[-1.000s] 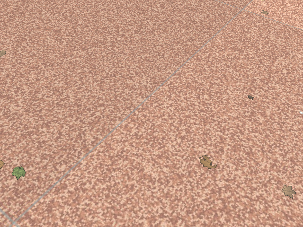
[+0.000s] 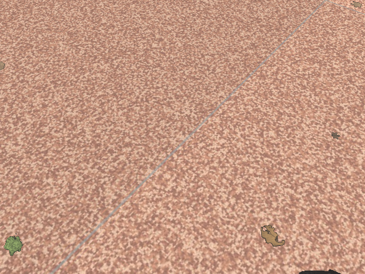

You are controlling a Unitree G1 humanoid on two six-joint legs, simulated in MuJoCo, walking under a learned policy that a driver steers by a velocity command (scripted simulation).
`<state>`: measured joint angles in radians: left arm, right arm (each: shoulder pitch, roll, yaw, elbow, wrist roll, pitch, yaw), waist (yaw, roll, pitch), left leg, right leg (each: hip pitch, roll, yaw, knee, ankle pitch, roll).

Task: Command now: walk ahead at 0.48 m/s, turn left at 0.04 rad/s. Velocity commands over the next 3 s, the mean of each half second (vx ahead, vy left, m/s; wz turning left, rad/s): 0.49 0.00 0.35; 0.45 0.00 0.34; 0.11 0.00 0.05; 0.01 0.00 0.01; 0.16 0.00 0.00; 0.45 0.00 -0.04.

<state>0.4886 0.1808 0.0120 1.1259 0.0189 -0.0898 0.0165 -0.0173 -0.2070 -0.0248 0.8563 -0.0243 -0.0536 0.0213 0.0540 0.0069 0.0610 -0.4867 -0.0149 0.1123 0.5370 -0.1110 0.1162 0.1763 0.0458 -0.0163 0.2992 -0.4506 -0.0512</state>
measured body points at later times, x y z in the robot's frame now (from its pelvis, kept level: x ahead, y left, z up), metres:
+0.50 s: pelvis +0.28 +0.01 +0.02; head +0.32 +0.02 +0.46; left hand +0.48 +0.25 -0.08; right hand +0.25 -0.26 -0.12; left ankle +0.14 +0.07 -0.72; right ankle +0.45 -0.09 -0.70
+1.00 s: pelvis +0.52 +0.07 +0.02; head +0.55 +0.09 +0.46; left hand +0.37 +0.27 -0.13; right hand +0.80 -0.04 -0.09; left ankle +0.60 +0.20 -0.71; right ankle +0.46 -0.08 -0.72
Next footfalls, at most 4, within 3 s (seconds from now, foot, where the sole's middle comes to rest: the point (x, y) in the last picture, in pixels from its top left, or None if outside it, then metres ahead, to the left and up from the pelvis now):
0.54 right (219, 261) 0.49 -0.07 -0.76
1.02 left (143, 219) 0.64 0.22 -0.76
1.38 right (196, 212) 0.68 0.01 -0.76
2.86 left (127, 149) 0.96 0.32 -0.76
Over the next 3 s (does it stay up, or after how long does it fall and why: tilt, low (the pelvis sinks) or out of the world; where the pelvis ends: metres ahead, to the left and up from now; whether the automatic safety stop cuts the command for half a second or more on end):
stays up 0.90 0.24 0.02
